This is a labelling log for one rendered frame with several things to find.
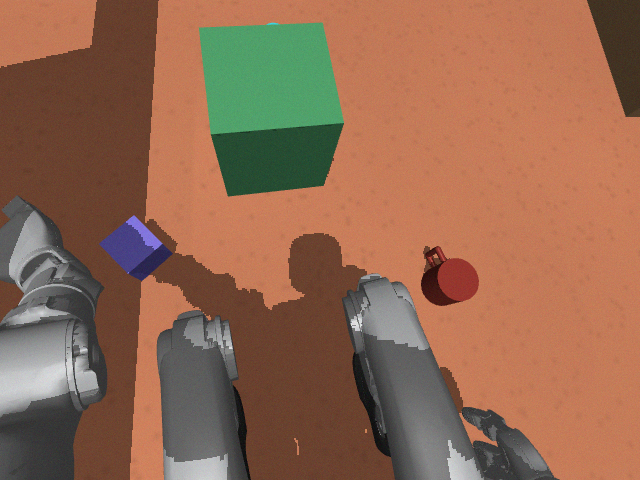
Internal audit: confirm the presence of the right robot hand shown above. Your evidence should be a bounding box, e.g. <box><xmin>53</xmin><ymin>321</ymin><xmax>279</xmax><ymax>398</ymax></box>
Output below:
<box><xmin>461</xmin><ymin>407</ymin><xmax>554</xmax><ymax>480</ymax></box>

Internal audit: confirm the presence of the left robot foot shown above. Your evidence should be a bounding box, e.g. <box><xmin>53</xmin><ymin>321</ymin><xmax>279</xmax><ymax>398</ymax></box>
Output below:
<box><xmin>233</xmin><ymin>385</ymin><xmax>251</xmax><ymax>480</ymax></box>

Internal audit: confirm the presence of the right robot foot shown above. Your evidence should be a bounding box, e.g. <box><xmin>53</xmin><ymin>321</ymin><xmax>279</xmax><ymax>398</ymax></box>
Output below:
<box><xmin>353</xmin><ymin>352</ymin><xmax>391</xmax><ymax>457</ymax></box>

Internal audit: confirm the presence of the left robot hand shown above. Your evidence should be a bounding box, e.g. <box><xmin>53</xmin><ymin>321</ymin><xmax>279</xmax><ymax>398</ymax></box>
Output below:
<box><xmin>0</xmin><ymin>195</ymin><xmax>104</xmax><ymax>292</ymax></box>

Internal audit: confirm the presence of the left robot arm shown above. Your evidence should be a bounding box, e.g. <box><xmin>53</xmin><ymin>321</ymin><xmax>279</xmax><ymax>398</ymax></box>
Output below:
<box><xmin>0</xmin><ymin>246</ymin><xmax>107</xmax><ymax>480</ymax></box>

